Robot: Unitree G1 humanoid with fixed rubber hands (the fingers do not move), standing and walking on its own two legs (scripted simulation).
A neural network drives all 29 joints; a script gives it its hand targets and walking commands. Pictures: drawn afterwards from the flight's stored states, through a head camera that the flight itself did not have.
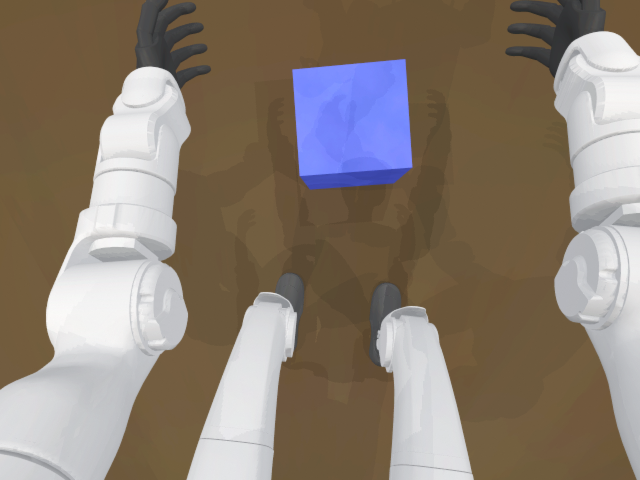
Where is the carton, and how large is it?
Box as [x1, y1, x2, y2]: [292, 59, 411, 189]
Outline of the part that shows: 404,59 292,70 299,173 301,178 310,189 392,183 411,167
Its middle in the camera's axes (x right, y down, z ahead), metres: +0.07 -0.22 +0.85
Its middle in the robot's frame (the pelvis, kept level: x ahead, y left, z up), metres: +0.57 +0.02 -0.54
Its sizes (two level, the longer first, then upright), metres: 0.210 0.200 0.250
